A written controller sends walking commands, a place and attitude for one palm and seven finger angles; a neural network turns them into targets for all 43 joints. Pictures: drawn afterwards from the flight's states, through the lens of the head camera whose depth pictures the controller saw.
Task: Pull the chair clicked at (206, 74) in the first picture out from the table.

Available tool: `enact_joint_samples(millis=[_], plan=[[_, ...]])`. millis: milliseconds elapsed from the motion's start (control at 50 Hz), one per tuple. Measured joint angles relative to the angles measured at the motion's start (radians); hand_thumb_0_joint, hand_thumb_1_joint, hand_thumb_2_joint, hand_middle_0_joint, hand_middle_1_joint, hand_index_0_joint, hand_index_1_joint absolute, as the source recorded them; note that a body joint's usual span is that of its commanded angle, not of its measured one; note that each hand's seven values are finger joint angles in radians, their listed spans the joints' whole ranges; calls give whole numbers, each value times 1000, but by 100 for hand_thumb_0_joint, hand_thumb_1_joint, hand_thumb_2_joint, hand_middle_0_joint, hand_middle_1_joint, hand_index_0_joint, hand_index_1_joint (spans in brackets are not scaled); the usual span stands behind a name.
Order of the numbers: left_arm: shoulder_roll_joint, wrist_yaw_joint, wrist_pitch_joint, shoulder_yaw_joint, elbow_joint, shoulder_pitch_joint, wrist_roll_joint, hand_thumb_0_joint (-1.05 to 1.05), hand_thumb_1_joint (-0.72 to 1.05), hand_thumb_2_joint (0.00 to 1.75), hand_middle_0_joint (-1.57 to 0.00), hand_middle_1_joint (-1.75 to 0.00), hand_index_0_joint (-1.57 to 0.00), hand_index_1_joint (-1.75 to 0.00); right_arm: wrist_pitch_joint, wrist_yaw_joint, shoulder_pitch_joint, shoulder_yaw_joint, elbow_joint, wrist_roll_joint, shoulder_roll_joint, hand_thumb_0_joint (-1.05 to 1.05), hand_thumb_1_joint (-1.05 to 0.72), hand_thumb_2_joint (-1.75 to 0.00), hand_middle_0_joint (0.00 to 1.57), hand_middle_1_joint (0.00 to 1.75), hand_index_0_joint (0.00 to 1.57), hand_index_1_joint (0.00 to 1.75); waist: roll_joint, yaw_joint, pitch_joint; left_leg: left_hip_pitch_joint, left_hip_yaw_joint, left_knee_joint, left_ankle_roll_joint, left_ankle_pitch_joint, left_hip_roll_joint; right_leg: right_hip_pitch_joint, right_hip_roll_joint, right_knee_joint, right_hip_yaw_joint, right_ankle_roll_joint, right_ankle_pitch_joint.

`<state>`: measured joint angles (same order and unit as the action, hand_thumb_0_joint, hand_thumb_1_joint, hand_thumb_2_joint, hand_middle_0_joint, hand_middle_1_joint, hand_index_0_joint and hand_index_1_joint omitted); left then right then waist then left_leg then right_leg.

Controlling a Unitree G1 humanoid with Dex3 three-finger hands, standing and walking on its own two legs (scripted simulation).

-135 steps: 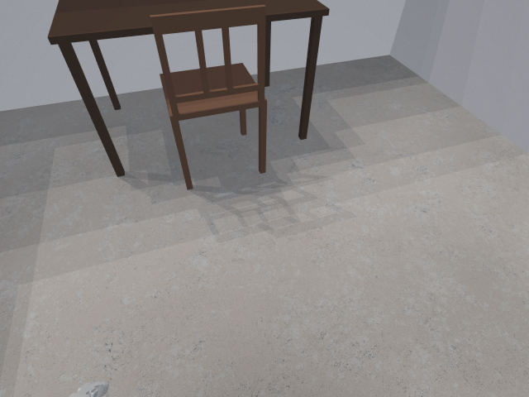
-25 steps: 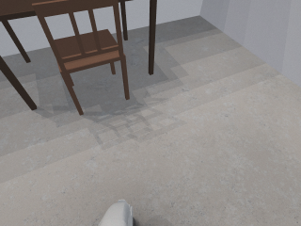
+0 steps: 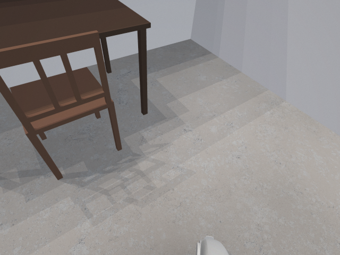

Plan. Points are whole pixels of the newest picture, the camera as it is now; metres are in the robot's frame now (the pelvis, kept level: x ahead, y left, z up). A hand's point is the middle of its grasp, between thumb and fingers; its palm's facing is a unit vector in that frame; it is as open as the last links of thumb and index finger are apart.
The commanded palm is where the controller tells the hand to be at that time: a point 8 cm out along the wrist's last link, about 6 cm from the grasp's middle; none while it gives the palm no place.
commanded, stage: walk to a spot facing it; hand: left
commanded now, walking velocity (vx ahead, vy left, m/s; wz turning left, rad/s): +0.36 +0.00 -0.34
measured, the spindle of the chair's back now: (47, 85) +0.78 +0.55 -0.11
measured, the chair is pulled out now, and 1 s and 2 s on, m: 0.00 0.00 0.00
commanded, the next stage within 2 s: turn to face it in 0.26 s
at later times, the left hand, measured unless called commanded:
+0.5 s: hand (121, 206) +0.30 +0.15 -0.18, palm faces -0.08 -0.97 -0.21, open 7.2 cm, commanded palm none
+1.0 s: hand (110, 172) +0.40 +0.21 -0.17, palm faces +0.20 -0.95 -0.25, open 7.3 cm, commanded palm none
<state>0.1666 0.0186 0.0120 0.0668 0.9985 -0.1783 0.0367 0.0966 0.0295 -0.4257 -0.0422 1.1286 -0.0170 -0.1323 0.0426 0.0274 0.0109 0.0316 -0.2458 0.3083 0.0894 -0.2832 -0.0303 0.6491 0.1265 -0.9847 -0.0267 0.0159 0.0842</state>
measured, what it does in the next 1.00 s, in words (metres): walks ahead: right foot, then left foot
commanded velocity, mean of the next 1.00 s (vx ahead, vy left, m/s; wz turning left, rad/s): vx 0.10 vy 0.00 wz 0.32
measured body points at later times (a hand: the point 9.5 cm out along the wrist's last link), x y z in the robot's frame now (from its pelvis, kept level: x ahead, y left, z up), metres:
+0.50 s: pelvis +0.24 -0.03 -0.01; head +0.26 -0.03 +0.44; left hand +0.30 +0.20 -0.16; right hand +0.24 -0.27 -0.16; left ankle +0.31 +0.10 -0.70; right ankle +0.20 -0.13 -0.74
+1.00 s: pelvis +0.33 -0.01 -0.01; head +0.36 +0.00 +0.44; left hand +0.39 +0.26 -0.15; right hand +0.43 -0.25 -0.15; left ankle +0.38 +0.09 -0.74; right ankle +0.36 -0.17 -0.70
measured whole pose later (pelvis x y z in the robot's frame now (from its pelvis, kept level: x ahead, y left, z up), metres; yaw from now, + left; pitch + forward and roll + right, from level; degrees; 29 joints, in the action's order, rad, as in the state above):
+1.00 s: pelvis +0.33 -0.01 -0.01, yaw +10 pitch +0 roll -1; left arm 0.22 -0.03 0.04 0.08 0.92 -0.14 0.02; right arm -0.03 0.00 -0.20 -0.06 0.95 -0.03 -0.19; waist -0.02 0.03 0.06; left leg 0.35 0.02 0.49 0.05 -0.14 -0.03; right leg 0.43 0.07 -0.87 -0.01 0.07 0.42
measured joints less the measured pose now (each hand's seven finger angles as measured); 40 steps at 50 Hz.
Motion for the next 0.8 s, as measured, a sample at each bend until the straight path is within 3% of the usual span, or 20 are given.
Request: enact_joint_samples(millis=[120, 200, 240, 260, 320, 360, 400, 460, 580, 600, 640, 680, 720, 800], plan=[[-10, 4, 9, -10, 19, 40, -3, 0, 91, 90, -19, -30, -20, -30, -2, 5, -77, 15, 26, -11, 36, 0, -91, -90, 20, 30, 19, 30, -17, 43, 34, -103, -35, -27, -36, -79, 26, -80, -30, 219, -71, -30, 48], [-20, 4, -8, -19, 11, 68, -3, 0, 91, 90, -20, -30, -20, -30, -16, 4, -120, 21, 53, -14, 52, 0, -91, -90, 20, 30, 20, 30, -41, 58, 58, -141, -56, 36, -72, -169, 68, -167, -89, 339, -128, -78, 145], [-18, 3, -36, -21, 3, 65, -1, 0, 91, 90, -20, -30, -20, -30, -29, -2, -141, 21, 72, -7, 63, 0, -91, -90, 20, 30, 20, 30, -36, 46, 58, -105, -62, 209, -87, -220, 102, -242, -114, 412, -147, -108, 95], [-19, -1, -53, -18, 2, 61, -1, 0, 91, 90, -20, -30, -20, -30, -39, -5, -137, 20, 79, 0, 66, 0, -91, -90, 20, 30, 20, 30, -37, 33, 61, -43, -39, 386, -91, -197, 126, -245, -121, 387, -146, -109, 93], [-17, -15, -76, -18, 9, 30, -17, 0, 91, 90, -20, -30, -20, -30, -58, -8, -80, 11, 72, 10, 60, 0, -91, -90, 20, 30, 20, 30, -35, 13, 67, 181, 105, 879, -91, -183, 127, -303, -136, 365, -135, -97, 177], [-6, -39, -85, 2, 14, 3, -29, -2, 94, 90, -20, -30, -20, -30, -66, -8, -22, 3, 41, 5, 47, 1, -91, -90, 20, 30, 20, 30, -39, 4, 56, 308, 151, 975, -93, -133, 138, -359, -146, 420, -128, -79, 180], [11, -48, -83, -2, 31, -24, -21, -3, 95, 90, -20, -30, -20, -30, -70, -6, 46, -3, -2, -2, 28, 1, -91, -90, 20, 30, 20, 30, -45, 5, 44, 405, 170, 932, -101, -104, 160, -404, -150, 473, -117, -72, 172], [19, -49, -71, -12, 61, -54, -12, -2, 95, 90, -20, -30, -20, -30, -68, -6, 135, -10, -68, -4, 4, 1, -91, -90, 20, 30, 19, 30, -58, 20, 31, 487, 180, 750, -115, -47, 178, -458, -141, 523, -118, -59, 180], [9, -42, -52, -24, 69, -79, -11, -1, 92, 90, -20, -30, -20, -30, -71, -21, 200, -17, -99, -3, -55, 1, -95, -90, 20, 30, 19, 30, -58, -4, 30, 453, 147, 430, -115, 91, 156, -551, -100, 492, -167, -3, 280], [8, -42, -48, -23, 65, -85, -12, -1, 92, 90, -20, -30, -20, -30, -72, -26, 201, -15, -103, -5, -60, 1, -94, -90, 20, 30, 19, 30, -52, -11, 30, 426, 138, 382, -113, 124, 146, -557, -88, 458, -175, 9, 312], [16, -41, -32, -18, 58, -87, -20, -1, 92, 90, -20, -30, -20, -30, -71, -31, 206, -14, -112, -12, -59, 1, -94, -90, 20, 30, 19, 30, -20, -17, 29, 406, 128, 381, -58, 50, 108, -514, -47, 307, -169, 24, 385], [24, -45, -10, -15, 47, -75, -25, 0, 92, 90, -20, -30, -20, -30, -73, -29, 223, -5, -124, -14, -53, 1, -93, -90, 20, 30, 19, 30, -2, -25, 41, 406, 126, 404, -27, 18, 88, -416, -51, 65, -107, 29, 483], [30, -46, 3, -11, 38, -55, -24, 0, 91, 90, -20, -30, -20, -30, -75, -23, 233, 0, -135, -12, -44, 0, -92, -90, 20, 30, 19, 30, -1, -23, 51, 390, 133, 372, -20, 35, 74, -325, -61, -104, -71, 33, 481], [36, -40, 13, -2, -1, -12, -22, 0, 91, 90, -20, -30, -20, -30, -88, -18, 241, 5, -150, -11, -33, 0, -92, -90, 20, 30, 20, 30, -15, -23, 64, 346, 160, 266, -16, 86, 46, -210, -53, -157, -32, 45, 389]])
